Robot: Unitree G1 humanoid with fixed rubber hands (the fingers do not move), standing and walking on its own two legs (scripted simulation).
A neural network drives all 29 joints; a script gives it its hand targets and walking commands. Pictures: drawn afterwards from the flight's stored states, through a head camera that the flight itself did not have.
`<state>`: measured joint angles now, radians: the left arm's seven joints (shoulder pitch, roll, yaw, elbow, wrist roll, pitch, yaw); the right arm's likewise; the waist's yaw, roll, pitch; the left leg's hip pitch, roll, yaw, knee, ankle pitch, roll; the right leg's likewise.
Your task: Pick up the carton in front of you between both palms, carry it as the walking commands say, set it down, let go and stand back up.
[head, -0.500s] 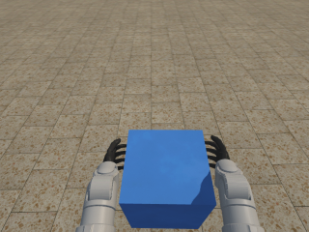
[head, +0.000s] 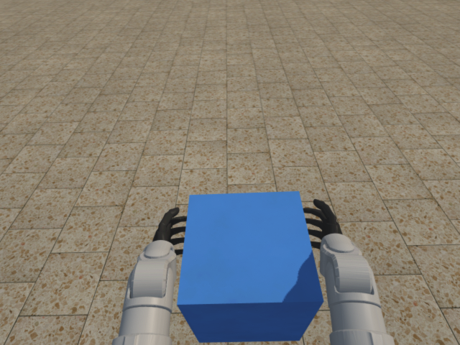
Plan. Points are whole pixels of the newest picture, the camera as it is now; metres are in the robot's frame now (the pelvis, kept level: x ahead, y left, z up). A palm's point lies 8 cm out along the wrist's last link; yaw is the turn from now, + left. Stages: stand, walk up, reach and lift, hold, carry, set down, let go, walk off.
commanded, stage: carry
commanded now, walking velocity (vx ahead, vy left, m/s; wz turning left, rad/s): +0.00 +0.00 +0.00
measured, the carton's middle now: (246, 270) +0.28 +0.00 -0.05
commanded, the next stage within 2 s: hold in 0.30 s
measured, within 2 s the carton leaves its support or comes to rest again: neither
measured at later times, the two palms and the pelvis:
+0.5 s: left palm (159, 255) +0.27 +0.15 +0.04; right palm (331, 248) +0.28 -0.15 +0.05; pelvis -0.01 +0.00 +0.01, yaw +1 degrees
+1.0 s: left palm (167, 260) +0.25 +0.13 +0.05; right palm (341, 241) +0.29 -0.16 +0.06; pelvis -0.03 -0.04 +0.01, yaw +5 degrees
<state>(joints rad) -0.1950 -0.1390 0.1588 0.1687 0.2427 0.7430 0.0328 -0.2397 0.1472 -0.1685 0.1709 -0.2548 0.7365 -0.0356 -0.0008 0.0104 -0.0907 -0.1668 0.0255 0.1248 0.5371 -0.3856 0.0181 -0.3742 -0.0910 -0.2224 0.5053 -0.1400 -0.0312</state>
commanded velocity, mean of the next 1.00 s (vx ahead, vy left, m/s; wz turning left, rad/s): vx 0.00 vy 0.00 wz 0.00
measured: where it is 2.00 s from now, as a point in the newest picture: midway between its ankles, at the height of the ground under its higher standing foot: outside the picture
